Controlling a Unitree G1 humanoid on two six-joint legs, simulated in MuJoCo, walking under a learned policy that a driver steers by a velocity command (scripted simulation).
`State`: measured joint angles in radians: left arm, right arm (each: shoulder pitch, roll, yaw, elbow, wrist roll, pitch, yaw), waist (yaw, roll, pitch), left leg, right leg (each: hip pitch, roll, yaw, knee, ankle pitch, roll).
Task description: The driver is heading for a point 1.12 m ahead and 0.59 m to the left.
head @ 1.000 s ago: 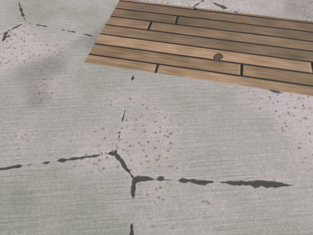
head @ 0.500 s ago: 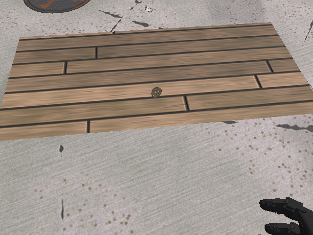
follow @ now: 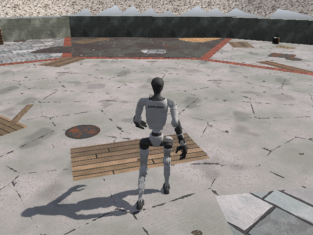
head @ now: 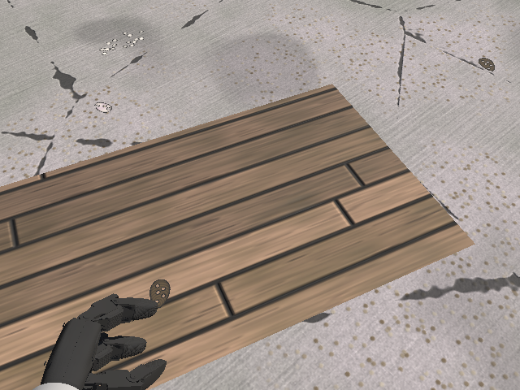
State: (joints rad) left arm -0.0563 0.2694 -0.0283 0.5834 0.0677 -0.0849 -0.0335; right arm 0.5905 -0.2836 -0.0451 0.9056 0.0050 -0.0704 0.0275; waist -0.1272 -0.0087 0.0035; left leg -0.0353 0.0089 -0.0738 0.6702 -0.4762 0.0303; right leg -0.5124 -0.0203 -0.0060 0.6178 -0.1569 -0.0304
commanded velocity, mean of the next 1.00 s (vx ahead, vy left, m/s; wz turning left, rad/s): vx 1.00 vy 0.00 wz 0.90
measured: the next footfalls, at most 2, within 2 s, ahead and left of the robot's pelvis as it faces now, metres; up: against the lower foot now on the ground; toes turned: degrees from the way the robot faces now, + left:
left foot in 0.40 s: +0.54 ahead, +0.14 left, +0.00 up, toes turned +23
right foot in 0.82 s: +1.00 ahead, +0.20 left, +0.00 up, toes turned +48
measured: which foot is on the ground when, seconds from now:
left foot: up 0.00-0.38, down 0.40-0.82, up 0.84-1.00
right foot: down 0.00-0.40, up 0.42-0.80, down 0.82-1.00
